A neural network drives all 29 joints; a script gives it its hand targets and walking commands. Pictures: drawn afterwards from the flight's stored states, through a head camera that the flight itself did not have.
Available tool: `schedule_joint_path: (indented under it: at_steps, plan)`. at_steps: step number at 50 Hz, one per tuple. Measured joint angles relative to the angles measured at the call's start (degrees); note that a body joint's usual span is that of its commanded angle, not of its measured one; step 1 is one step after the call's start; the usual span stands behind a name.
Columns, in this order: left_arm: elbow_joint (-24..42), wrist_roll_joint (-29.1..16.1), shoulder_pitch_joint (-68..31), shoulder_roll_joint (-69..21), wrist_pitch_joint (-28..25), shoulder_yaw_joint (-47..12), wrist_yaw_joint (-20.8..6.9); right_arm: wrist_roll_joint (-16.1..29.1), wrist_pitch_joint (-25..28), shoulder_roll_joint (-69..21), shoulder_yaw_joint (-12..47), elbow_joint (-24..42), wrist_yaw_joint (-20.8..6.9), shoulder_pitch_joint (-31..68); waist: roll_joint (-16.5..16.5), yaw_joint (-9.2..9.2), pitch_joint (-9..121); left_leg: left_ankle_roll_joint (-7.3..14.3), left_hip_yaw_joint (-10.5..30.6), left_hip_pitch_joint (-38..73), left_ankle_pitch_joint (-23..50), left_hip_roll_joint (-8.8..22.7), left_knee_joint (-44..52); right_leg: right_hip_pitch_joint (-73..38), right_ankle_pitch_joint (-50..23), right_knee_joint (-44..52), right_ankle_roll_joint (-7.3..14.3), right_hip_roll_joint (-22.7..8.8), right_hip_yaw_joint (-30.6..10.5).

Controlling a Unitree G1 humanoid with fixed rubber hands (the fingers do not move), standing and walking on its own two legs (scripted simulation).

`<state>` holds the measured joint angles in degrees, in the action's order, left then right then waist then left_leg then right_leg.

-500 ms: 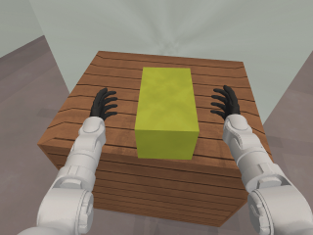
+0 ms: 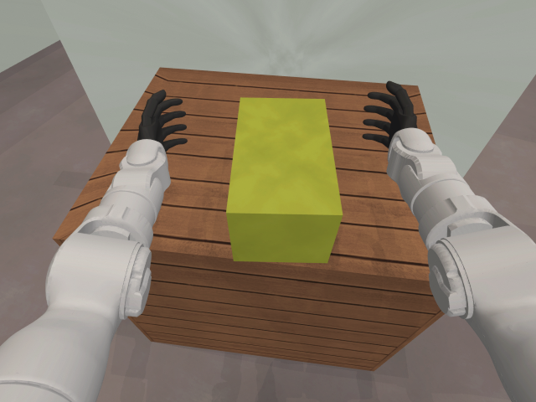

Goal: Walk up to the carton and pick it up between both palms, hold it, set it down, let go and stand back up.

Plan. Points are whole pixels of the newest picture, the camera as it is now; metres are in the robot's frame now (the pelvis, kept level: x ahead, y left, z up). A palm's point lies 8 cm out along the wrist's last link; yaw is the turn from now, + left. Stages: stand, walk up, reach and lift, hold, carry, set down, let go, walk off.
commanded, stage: reach and lift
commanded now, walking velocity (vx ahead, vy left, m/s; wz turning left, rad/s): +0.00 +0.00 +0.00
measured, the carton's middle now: (281, 175) +0.52 +0.01 +0.00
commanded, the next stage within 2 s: none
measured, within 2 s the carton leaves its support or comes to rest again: neither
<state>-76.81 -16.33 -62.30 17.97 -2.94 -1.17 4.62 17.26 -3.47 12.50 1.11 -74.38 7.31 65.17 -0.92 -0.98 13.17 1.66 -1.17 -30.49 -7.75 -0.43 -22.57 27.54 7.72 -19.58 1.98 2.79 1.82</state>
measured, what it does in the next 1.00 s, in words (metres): stands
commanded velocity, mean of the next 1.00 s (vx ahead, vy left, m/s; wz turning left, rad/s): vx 0.00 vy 0.00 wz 0.00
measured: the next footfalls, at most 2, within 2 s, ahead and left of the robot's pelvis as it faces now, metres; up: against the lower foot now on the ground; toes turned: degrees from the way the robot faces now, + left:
none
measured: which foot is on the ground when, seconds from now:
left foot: down 0.00-1.00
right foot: down 0.00-1.00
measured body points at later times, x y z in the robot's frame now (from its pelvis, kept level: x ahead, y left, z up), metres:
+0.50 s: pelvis -0.01 +0.00 -0.01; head +0.09 +0.02 +0.43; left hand +0.47 +0.21 +0.06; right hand +0.48 -0.16 +0.08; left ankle +0.02 +0.10 -0.74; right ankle +0.00 -0.10 -0.74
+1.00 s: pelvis +0.02 +0.00 +0.00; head +0.13 +0.01 +0.44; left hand +0.48 +0.15 +0.05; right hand +0.48 -0.12 +0.06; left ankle +0.02 +0.10 -0.74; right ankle +0.00 -0.10 -0.74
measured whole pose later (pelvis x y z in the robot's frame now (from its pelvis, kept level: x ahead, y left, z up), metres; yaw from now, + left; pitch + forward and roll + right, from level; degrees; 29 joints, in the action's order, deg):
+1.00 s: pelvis +0.02 +0.00 +0.00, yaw +1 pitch +24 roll -1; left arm -65.4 25.8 -55.5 -0.2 -11.0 35.6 1.7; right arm -29.4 8.6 -6.4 -38.6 -55.9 4.9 53.5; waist 0.0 -0.5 12.1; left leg 2.0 -0.3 -33.6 -1.2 -1.6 -10.3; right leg 30.3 1.3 -7.1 1.7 2.0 1.9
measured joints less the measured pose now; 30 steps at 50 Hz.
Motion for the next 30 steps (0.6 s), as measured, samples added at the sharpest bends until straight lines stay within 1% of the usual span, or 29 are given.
schedule_joint_path:
  at_steps: [5, 11, 20, 26, 30]
  plan:
    - [-3.88, -1.29, -3.18, 0.9, -1.8, -1.19, -0.51, -0.09, 0.54, 0.21, -0.3, -2.91, -1.03, 3.16, -0.06, -0.72, 0.57, 0.05, 0.16, -2.4, 0.28, -0.09, -0.41, 2.38, -0.19, -0.47, -0.08, -0.09, 0.13]
    - [-6.25, -0.59, -3.29, 0.61, -5.04, -1.02, -1.45, -1.18, 2.8, -0.28, -1.6, -4.42, -2.15, 3.1, -0.11, -1.29, 0.68, 0.12, 0.26, -4.48, 0.68, -0.19, -0.51, 4.39, -0.6, -0.49, -0.15, -0.18, 0.15]
    - [-6.5, 1.03, 0.11, -0.81, -10.08, 0.62, -1.63, -4.17, 7.23, -1.56, -4.76, -2.99, -3.01, -0.98, -0.15, -0.92, 1.43, 0.2, -0.1, -8.98, 1.53, -0.11, -0.42, 9.08, -1.57, -0.51, -0.23, -0.12, -0.3]
    - [-6.99, 2.02, 0.32, -1.22, -12.91, 1.98, -1.67, -6.16, 9.72, -2.31, -6.47, -1.94, -2.85, -1.88, -0.14, -0.51, 2.33, 0.23, -0.28, -12.75, 2.23, -0.02, -0.29, 13.02, -2.26, -0.57, -0.22, -0.04, -0.49]
    - [-6.71, 3.96, 0.08, -1.64, -14.33, 3.9, -1.94, -8.33, 10.96, -3.23, -8.31, -0.88, -2.5, -2.15, -0.16, -0.45, 2.76, 0.22, -0.2, -14.44, 2.85, -0.04, 0.4, 14.73, -2.81, 0.05, -0.19, -0.05, -0.45]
